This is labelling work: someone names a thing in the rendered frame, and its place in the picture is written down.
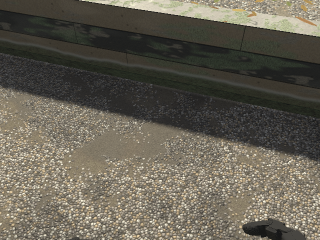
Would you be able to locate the robot right hand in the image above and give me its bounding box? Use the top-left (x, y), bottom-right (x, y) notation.
top-left (242, 218), bottom-right (307, 240)

